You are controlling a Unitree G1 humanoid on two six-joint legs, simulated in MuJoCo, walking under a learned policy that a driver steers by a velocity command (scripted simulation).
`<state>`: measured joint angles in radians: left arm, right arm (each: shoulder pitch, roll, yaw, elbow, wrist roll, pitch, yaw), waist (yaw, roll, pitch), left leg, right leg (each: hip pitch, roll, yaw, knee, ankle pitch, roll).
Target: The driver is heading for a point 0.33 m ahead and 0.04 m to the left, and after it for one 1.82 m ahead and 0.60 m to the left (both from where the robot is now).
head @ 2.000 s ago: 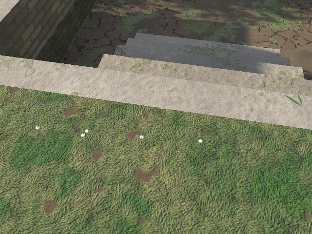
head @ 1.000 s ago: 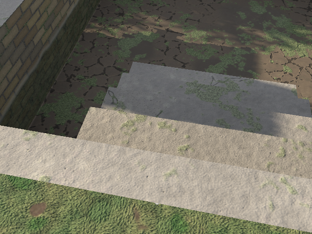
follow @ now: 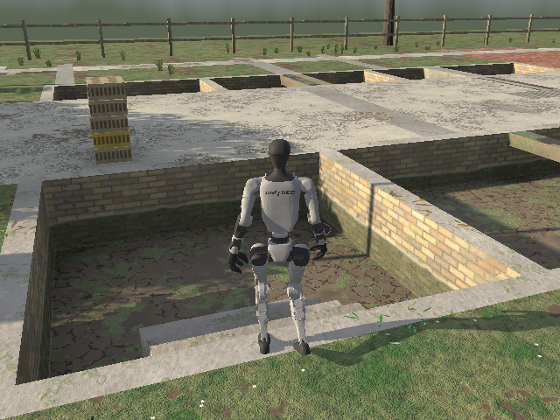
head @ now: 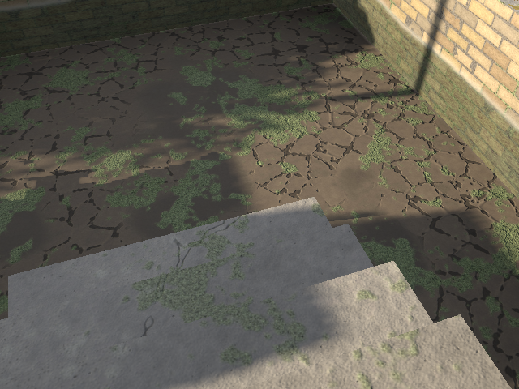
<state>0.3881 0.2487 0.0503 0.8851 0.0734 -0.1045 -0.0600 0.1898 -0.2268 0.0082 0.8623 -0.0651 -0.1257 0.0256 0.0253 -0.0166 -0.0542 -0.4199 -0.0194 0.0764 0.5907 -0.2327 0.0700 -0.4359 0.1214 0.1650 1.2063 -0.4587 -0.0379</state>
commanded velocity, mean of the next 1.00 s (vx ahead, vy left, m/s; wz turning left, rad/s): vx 0.22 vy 0.00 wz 0.30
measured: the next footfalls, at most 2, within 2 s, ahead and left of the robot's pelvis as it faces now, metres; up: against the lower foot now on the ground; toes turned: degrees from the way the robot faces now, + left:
right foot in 0.36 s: +0.24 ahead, -0.13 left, +0.00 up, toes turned -2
left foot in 0.78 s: +0.40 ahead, +0.16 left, -0.18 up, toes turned +20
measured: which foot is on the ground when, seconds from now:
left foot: down 0.00-0.34, up 0.36-0.76, down 0.78-1.00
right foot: up 0.00-0.34, down 0.36-0.80, up 0.82-1.00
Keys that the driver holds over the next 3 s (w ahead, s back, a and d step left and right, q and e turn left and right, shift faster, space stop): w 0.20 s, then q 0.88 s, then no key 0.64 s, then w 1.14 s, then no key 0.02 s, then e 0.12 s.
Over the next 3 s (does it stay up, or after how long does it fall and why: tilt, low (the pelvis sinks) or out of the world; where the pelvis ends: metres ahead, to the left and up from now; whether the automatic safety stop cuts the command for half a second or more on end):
stays up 0.87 0.39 -0.47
